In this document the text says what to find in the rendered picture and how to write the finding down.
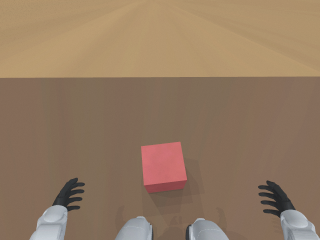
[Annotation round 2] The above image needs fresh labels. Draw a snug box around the robot thigh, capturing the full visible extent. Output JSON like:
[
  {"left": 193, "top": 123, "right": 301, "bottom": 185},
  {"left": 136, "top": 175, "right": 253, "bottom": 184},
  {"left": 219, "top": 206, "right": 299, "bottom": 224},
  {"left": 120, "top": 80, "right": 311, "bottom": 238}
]
[
  {"left": 189, "top": 220, "right": 229, "bottom": 240},
  {"left": 115, "top": 218, "right": 152, "bottom": 240}
]

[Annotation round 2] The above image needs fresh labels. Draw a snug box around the right robot hand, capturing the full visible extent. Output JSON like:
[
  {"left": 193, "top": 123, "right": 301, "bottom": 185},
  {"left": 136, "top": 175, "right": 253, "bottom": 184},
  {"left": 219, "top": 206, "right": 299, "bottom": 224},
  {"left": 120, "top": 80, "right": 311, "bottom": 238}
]
[{"left": 258, "top": 180, "right": 296, "bottom": 218}]

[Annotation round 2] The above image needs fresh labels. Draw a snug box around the right robot forearm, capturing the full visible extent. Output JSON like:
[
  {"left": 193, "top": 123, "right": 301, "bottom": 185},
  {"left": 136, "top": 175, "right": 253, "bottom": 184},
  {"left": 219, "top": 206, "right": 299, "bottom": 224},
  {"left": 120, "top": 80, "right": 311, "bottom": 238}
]
[{"left": 280, "top": 209, "right": 320, "bottom": 240}]

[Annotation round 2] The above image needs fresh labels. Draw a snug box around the robot right thigh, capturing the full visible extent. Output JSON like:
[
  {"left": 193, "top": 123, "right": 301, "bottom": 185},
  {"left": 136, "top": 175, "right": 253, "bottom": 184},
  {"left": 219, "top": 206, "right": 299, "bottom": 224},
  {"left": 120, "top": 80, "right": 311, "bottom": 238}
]
[{"left": 189, "top": 220, "right": 229, "bottom": 240}]

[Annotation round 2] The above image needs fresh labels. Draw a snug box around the robot left thigh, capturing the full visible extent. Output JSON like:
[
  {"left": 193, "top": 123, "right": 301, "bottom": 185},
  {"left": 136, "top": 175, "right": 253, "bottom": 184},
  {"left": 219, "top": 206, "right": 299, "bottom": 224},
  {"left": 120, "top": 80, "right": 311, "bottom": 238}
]
[{"left": 115, "top": 218, "right": 152, "bottom": 240}]

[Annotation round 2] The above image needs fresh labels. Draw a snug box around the carton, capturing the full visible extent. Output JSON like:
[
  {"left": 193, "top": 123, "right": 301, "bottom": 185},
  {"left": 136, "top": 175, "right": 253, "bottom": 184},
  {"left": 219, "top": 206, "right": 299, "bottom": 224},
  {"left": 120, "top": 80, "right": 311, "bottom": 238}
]
[{"left": 141, "top": 142, "right": 187, "bottom": 193}]

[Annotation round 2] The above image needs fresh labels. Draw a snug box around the left robot forearm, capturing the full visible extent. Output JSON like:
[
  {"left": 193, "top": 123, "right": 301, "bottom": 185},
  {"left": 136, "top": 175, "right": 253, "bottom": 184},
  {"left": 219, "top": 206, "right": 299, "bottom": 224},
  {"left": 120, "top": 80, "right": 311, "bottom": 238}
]
[{"left": 29, "top": 205, "right": 68, "bottom": 240}]

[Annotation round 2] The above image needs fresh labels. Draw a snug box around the left robot hand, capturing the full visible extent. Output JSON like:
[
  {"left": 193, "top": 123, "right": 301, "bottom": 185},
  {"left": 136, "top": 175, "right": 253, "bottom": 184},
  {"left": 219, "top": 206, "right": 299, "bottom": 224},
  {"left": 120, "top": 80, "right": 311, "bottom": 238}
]
[{"left": 52, "top": 178, "right": 85, "bottom": 212}]

